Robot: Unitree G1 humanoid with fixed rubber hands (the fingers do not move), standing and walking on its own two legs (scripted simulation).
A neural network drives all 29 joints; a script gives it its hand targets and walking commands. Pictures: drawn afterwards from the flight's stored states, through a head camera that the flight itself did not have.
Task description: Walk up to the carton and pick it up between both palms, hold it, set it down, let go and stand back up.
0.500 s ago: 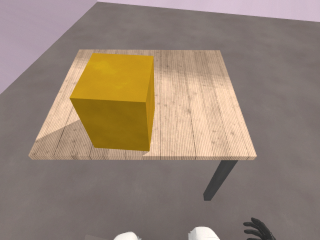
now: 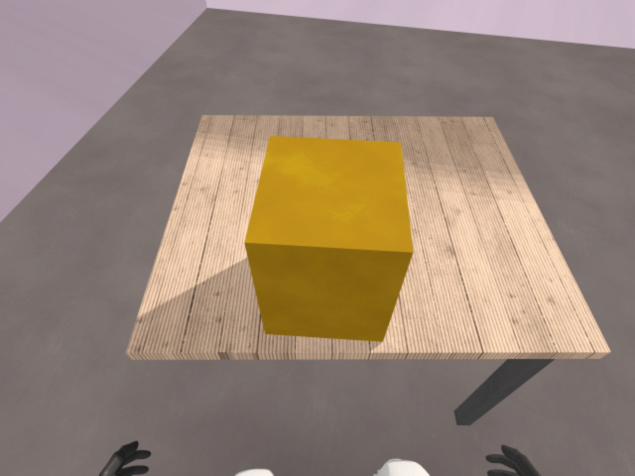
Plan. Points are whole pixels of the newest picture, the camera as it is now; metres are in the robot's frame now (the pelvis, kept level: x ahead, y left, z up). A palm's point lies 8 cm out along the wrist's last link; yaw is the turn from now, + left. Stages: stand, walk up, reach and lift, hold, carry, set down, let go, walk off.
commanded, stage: walk up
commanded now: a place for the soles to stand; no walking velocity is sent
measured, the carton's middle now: (329, 243) +0.45 +0.00 -0.01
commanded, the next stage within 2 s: reach and lift in 1.62 s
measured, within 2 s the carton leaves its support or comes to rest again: neither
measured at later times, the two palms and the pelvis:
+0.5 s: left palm out of the picture +0.12 +0.27 -0.09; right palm out of the picture +0.12 -0.25 -0.07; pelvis +0.01 +0.02 +0.02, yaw -3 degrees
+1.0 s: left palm (133, 455) +0.16 +0.25 -0.07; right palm out of the picture +0.08 -0.28 -0.08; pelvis +0.00 +0.00 +0.01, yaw -6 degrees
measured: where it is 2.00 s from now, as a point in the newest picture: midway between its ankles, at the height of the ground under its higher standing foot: outside the picture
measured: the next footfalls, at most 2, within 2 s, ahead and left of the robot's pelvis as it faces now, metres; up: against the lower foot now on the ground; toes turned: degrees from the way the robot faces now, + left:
right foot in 0.12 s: +0.06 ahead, -0.12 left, +0.00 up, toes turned -3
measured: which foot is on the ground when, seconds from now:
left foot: down 0.00-1.00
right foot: up 0.00-0.10, down 0.12-1.00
